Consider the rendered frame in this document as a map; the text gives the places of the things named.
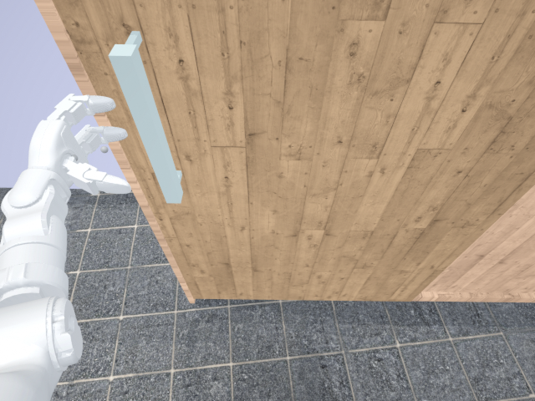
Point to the robot left forearm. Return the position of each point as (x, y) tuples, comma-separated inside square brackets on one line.
[(33, 247)]

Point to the robot left hand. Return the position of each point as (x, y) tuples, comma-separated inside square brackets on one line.
[(53, 143)]

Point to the left robot upper arm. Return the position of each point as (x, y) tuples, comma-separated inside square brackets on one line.
[(39, 339)]

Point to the handle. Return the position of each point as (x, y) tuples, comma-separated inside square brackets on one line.
[(130, 72)]

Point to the wardrobe door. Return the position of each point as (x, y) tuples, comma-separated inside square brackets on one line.
[(502, 259), (330, 150)]

